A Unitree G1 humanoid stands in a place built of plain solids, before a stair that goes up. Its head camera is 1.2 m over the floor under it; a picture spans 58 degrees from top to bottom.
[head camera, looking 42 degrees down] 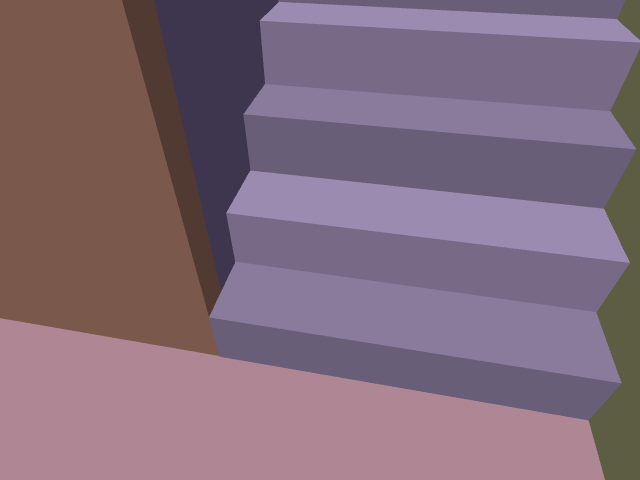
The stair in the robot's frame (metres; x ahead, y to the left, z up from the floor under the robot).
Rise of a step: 0.20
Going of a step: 0.23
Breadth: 1.10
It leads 11 degrees to the right of straight ahead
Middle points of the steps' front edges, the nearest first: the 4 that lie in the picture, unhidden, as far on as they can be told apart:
0.67 -0.22 0.20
0.90 -0.26 0.40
1.13 -0.31 0.61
1.35 -0.35 0.81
